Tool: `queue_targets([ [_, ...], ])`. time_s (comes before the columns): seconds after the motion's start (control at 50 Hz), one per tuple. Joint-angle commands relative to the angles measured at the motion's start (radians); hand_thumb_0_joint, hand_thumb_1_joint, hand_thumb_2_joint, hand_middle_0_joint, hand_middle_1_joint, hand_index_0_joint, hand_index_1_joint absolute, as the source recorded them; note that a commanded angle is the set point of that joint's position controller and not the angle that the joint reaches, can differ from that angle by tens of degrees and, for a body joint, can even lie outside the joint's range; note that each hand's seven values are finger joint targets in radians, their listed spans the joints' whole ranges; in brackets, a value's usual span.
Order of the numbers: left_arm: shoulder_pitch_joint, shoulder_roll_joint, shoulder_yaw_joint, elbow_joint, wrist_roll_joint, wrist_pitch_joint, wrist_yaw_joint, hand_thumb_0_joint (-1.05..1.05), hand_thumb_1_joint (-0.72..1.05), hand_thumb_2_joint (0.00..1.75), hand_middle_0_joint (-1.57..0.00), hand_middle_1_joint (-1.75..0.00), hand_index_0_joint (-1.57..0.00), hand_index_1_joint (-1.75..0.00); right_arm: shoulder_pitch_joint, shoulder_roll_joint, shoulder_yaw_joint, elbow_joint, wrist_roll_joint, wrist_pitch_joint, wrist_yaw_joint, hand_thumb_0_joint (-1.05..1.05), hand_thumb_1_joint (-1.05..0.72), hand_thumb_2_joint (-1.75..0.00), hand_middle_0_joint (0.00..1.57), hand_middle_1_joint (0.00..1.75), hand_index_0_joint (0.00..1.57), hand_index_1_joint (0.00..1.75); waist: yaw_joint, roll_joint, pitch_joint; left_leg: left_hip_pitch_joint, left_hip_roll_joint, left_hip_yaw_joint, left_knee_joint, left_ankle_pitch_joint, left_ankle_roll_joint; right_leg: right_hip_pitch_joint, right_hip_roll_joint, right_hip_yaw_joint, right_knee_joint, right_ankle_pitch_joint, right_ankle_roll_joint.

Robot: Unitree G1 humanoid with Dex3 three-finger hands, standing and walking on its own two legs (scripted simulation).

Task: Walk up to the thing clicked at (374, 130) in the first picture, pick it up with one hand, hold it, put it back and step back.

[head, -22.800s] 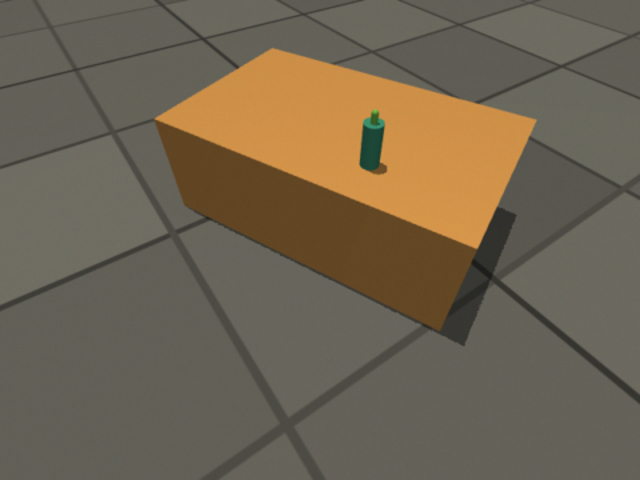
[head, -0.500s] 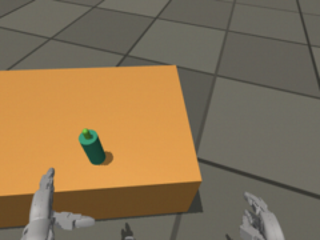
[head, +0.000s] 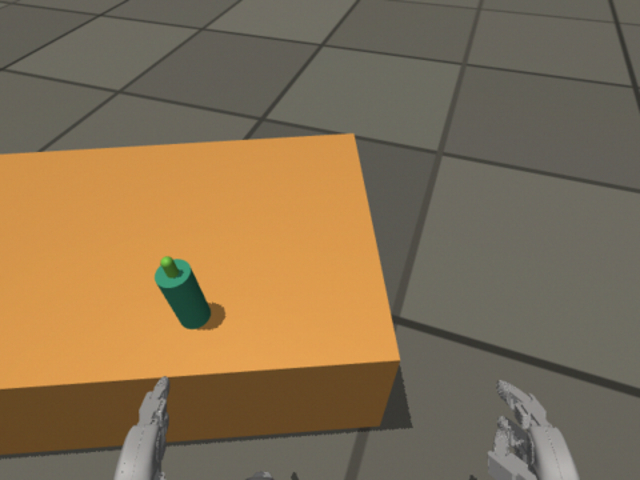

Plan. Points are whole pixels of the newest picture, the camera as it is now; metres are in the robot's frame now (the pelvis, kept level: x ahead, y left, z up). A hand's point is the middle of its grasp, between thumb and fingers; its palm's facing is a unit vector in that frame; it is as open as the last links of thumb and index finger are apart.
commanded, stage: home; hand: left
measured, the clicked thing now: (181, 289) +0.49 +0.30 -0.17
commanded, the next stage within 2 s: stand in 1.60 s
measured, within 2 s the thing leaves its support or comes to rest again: neither
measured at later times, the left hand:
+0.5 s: hand (176, 454) +0.18 +0.20 -0.05, palm faces +0.11 -0.97 -0.23, open 17.3 cm
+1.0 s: hand (177, 461) +0.17 +0.19 -0.05, palm faces +0.11 -0.97 -0.22, open 17.2 cm
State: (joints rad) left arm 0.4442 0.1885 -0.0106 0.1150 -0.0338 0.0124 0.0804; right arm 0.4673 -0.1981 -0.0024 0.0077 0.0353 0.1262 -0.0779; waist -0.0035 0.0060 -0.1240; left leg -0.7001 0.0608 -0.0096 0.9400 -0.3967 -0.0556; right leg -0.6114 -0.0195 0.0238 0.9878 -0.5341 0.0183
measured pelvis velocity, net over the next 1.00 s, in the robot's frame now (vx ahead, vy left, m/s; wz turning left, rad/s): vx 0.00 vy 0.02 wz -0.01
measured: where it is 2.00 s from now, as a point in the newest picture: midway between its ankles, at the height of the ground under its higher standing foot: outside the picture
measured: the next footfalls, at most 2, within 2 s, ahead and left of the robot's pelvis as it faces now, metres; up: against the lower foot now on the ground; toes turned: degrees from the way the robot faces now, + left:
none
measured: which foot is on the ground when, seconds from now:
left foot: down 0.00-1.00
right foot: down 0.00-1.00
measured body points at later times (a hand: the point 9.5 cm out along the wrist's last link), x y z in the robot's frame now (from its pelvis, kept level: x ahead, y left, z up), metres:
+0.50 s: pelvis +0.01 +0.02 +0.00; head +0.04 +0.02 +0.45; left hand +0.17 +0.25 -0.03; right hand +0.17 -0.21 -0.03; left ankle +0.04 +0.16 -0.68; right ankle -0.02 -0.13 -0.68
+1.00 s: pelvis +0.00 +0.02 +0.00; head +0.03 +0.02 +0.44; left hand +0.16 +0.24 -0.03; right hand +0.16 -0.21 -0.03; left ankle +0.04 +0.16 -0.68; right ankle -0.02 -0.13 -0.68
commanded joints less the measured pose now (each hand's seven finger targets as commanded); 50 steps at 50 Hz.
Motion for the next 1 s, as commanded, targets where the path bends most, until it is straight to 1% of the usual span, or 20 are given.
queue_targets([
  [0.0, -0.003, 0.131, 0.089, -0.171, 0.007, -0.062, 0.013, 0.0, -0.6, 0.03, -0.05, -0.05, -0.05, -0.05, -0.029, -0.115, -0.083, -0.209, 0.0, -0.049, -0.011, 0.0, -0.89, -0.9, 0.2, 0.3, 0.2, 0.3, 0.008, -0.063, -0.091, 0.15, -0.05, 0.079, -0.098, 0.123, 0.057, -0.017, 0.013, -0.028, -0.21, 0.248, 0.011],
  [0.02, 0.012, 0.126, 0.093, -0.161, 0.007, -0.062, 0.014, 0.0, -0.58, 0.04, -0.05, -0.05, -0.05, -0.05, -0.029, -0.117, -0.086, -0.218, -0.001, -0.049, -0.01, 0.0, -0.9, -0.9, 0.2, 0.3, 0.2, 0.3, 0.007, -0.063, -0.096, 0.151, -0.05, 0.083, -0.093, 0.145, 0.057, -0.011, 0.013, -0.026, -0.202, 0.276, 0.011],
  [0.06, -0.018, 0.118, 0.079, -0.179, 0.004, -0.067, 0.011, 0.0, -0.57, 0.05, -0.05, -0.06, -0.05, -0.05, -0.031, -0.108, -0.069, -0.22, 0.004, -0.048, -0.01, 0.0, -0.9, -0.9, 0.2, 0.3, 0.2, 0.3, -0.001, -0.059, -0.057, 0.141, -0.049, 0.082, -0.096, 0.114, 0.058, -0.033, 0.011, -0.023, -0.209, 0.244, 0.01],
  [0.08, -0.026, 0.124, 0.085, -0.183, 0.004, -0.07, 0.013, 0.0, -0.57, 0.05, -0.05, -0.06, -0.05, -0.05, -0.038, -0.095, -0.055, -0.209, 0.003, -0.047, -0.009, 0.0, -0.9, -0.91, 0.2, 0.3, 0.2, 0.3, 0.009, -0.051, -0.045, 0.131, -0.05, 0.081, -0.102, 0.098, 0.057, -0.038, 0.012, -0.027, -0.209, 0.218, 0.007],
  [0.1, -0.045, 0.112, 0.069, -0.201, 0.004, -0.073, 0.011, 0.0, -0.57, 0.05, -0.05, -0.06, -0.05, -0.05, -0.033, -0.083, -0.048, -0.206, 0.002, -0.049, -0.008, 0.0, -0.9, -0.91, 0.2, 0.3, 0.2, 0.3, 0.0, -0.03, -0.049, 0.132, -0.05, 0.081, -0.104, 0.081, 0.057, -0.042, 0.011, -0.024, -0.209, 0.197, 0.005],
  [0.12, -0.031, 0.11, 0.074, -0.195, 0.006, -0.074, 0.011, 0.0, -0.54, 0.07, -0.05, -0.06, -0.06, -0.06, -0.03, -0.077, -0.041, -0.211, 0.001, -0.05, -0.008, 0.0, -0.9, -0.91, 0.2, 0.3, 0.2, 0.3, 0.006, -0.03, -0.074, 0.142, -0.048, 0.079, -0.101, 0.103, 0.057, -0.032, 0.014, -0.029, -0.197, 0.215, 0.002],
  [0.14, -0.037, 0.096, 0.05, -0.201, 0.005, -0.075, 0.009, 0.0, -0.54, 0.07, -0.05, -0.06, -0.05, -0.06, -0.037, -0.069, -0.032, -0.212, 0.003, -0.05, -0.008, 0.0, -0.9, -0.91, 0.2, 0.3, 0.2, 0.3, 0.005, -0.025, -0.061, 0.138, -0.05, 0.08, -0.103, 0.1, 0.056, -0.038, 0.012, -0.028, -0.201, 0.214, 0.003],
  [0.16, -0.034, 0.093, 0.051, -0.205, 0.004, -0.074, 0.008, 0.0, -0.53, 0.08, -0.05, -0.06, -0.06, -0.06, -0.028, -0.074, -0.043, -0.211, 0.003, -0.052, -0.007, 0.0, -0.9, -0.91, 0.2, 0.3, 0.2, 0.3, 0.0, -0.014, -0.061, 0.144, -0.048, 0.075, -0.113, 0.087, 0.055, -0.044, 0.017, -0.035, -0.191, 0.196, -0.001],
  [0.26, 0.007, 0.113, 0.077, -0.225, 0.007, -0.067, 0.013, 0.0, -0.54, 0.07, -0.05, -0.06, -0.06, -0.06, 0.005, -0.095, -0.071, -0.196, -0.003, -0.046, -0.008, 0.0, -0.9, -0.91, 0.2, 0.3, 0.2, 0.3, 0.01, 0.018, -0.131, 0.171, -0.046, 0.071, -0.096, 0.196, 0.047, -0.013, 0.021, -0.044, -0.163, 0.305, -0.003],
  [0.32, 0.006, 0.103, 0.068, -0.216, 0.009, -0.058, 0.016, 0.0, -0.53, 0.07, -0.05, -0.06, -0.06, -0.06, -0.007, -0.115, -0.093, -0.204, -0.004, -0.048, -0.009, 0.0, -0.9, -0.91, 0.2, 0.3, 0.2, 0.3, 0.001, 0.006, -0.111, 0.172, -0.04, 0.063, -0.108, 0.165, 0.046, -0.031, 0.026, -0.051, -0.159, 0.265, -0.006],
  [0.36, -0.001, 0.104, 0.07, -0.22, 0.006, -0.059, 0.017, 0.0, -0.53, 0.08, -0.05, -0.06, -0.06, -0.06, -0.02, -0.115, -0.087, -0.199, -0.003, -0.048, -0.008, 0.0, -0.9, -0.9, 0.2, 0.3, 0.2, 0.3, 0.005, 0.014, -0.085, 0.155, -0.04, 0.06, -0.115, 0.132, 0.045, -0.041, 0.026, -0.053, -0.164, 0.227, -0.01],
  [0.38, 0.011, 0.105, 0.074, -0.219, 0.008, -0.058, 0.018, 0.0, -0.52, 0.08, -0.05, -0.06, -0.06, -0.06, -0.018, -0.108, -0.079, -0.213, -0.004, -0.047, -0.009, 0.0, -0.9, -0.9, 0.2, 0.3, 0.2, 0.3, 0.006, -0.017, -0.104, 0.156, -0.039, 0.059, -0.105, 0.15, 0.049, -0.036, 0.027, -0.053, -0.165, 0.247, -0.006],
  [0.48, 0.002, 0.086, 0.045, -0.226, 0.01, -0.059, 0.016, 0.0, -0.49, 0.09, -0.05, -0.07, -0.06, -0.07, -0.015, -0.091, -0.056, -0.225, -0.003, -0.049, -0.004, 0.0, -0.9, -0.9, 0.2, 0.3, 0.2, 0.3, 0.003, -0.006, -0.093, 0.16, -0.036, 0.056, -0.112, 0.16, 0.044, -0.037, 0.028, -0.059, -0.153, 0.25, -0.007],
  [0.56, 0.007, 0.1, 0.066, -0.242, 0.01, -0.055, 0.017, 0.0, -0.51, 0.08, -0.05, -0.07, -0.06, -0.06, -0.013, -0.097, -0.068, -0.217, -0.006, -0.045, -0.007, 0.0, -0.9, -0.9, 0.2, 0.3, 0.2, 0.3, 0.014, 0.015, -0.098, 0.157, -0.034, 0.051, -0.118, 0.161, 0.041, -0.037, 0.029, -0.062, -0.142, 0.242, -0.012],
  [0.6, 0.006, 0.102, 0.068, -0.236, 0.011, -0.053, 0.015, 0.0, -0.5, 0.09, -0.05, -0.07, -0.06, -0.06, 0.006, -0.109, -0.084, -0.202, -0.008, -0.048, -0.008, 0.0, -0.9, -0.9, 0.2, 0.3, 0.2, 0.3, 0.001, 0.023, -0.112, 0.169, -0.035, 0.057, -0.104, 0.175, 0.042, -0.039, 0.027, -0.055, -0.144, 0.264, -0.009],
  [0.66, 0.021, 0.112, 0.081, -0.251, 0.009, -0.046, 0.016, 0.0, -0.52, 0.08, -0.05, -0.06, -0.05, -0.06, 0.012, -0.107, -0.078, -0.201, -0.008, -0.045, -0.008, 0.0, -0.9, -0.9, 0.2, 0.3, 0.2, 0.3, 0.009, 0.013, -0.109, 0.155, -0.037, 0.056, -0.101, 0.167, 0.044, -0.034, 0.025, -0.053, -0.148, 0.259, -0.009],
  [0.82, 0.01, 0.095, 0.059, -0.251, 0.009, -0.044, 0.013, 0.0, -0.49, 0.09, -0.05, -0.07, -0.06, -0.06, -0.03, -0.093, -0.05, -0.229, -0.006, -0.052, -0.007, 0.0, -0.9, -0.9, 0.2, 0.3, 0.2, 0.3, 0.012, -0.002, -0.072, 0.133, -0.038, 0.057, -0.118, 0.092, 0.046, -0.057, 0.025, -0.057, -0.163, 0.182, -0.009],
  [0.92, 0.023, 0.103, 0.071, -0.25, 0.009, -0.04, 0.014, 0.0, -0.5, 0.09, -0.05, -0.07, -0.06, -0.06, 0.006, -0.111, -0.079, -0.222, -0.008, -0.052, -0.012, 0.0, -0.9, -0.9, 0.2, 0.3, 0.2, 0.3, 0.001, 0.005, -0.1, 0.148, -0.038, 0.06, -0.108, 0.126, 0.045, -0.053, 0.027, -0.054, -0.154, 0.221, -0.008],
  [0.96, 0.009, 0.101, 0.068, -0.253, 0.009, -0.04, 0.014, 0.0, -0.5, 0.09, -0.05, -0.07, -0.06, -0.06, -0.001, -0.109, -0.069, -0.218, -0.008, -0.055, -0.011, 0.0, -0.9, -0.9, 0.2, 0.3, 0.2, 0.3, 0.002, 0.007, -0.085, 0.145, -0.035, 0.055, -0.113, 0.107, 0.045, -0.059, 0.026, -0.056, -0.151, 0.198, -0.009],
  [0.98, 0.084, 0.14, 0.119, -0.254, 0.015, -0.032, 0.036, 0.0, -0.53, 0.07, -0.05, -0.06, -0.05, -0.06, -0.083, -0.14, -0.057, 0.069, -0.007, -0.053, -0.022, 0.0, -0.9, -0.9, 0.2, 0.3, 0.2, 0.3, 0.023, 0.011, -0.091, 0.141, -0.034, 0.025, -0.1, 0.105, 0.043, -0.022, 0.038, -0.064, -0.168, 0.208, -0.011],
])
